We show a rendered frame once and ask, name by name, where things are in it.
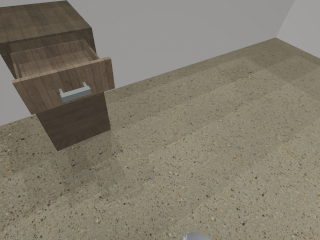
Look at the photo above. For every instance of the cabinet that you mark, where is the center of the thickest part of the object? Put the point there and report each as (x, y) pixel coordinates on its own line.
(31, 26)

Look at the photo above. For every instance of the handle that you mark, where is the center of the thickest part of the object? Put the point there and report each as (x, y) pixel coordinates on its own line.
(74, 94)

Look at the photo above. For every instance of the drawer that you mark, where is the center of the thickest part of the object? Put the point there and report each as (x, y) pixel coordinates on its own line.
(42, 71)

